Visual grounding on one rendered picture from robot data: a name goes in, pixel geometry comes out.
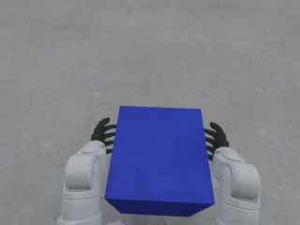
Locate right robot forearm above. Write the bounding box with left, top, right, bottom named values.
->
left=212, top=146, right=261, bottom=225

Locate left robot forearm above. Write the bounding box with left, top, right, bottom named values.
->
left=56, top=141, right=107, bottom=225

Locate robot right hand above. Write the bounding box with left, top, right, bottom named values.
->
left=203, top=122, right=229, bottom=161

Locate carton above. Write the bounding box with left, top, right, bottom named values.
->
left=104, top=106, right=215, bottom=218

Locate robot left hand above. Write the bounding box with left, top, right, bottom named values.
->
left=91, top=117, right=117, bottom=154

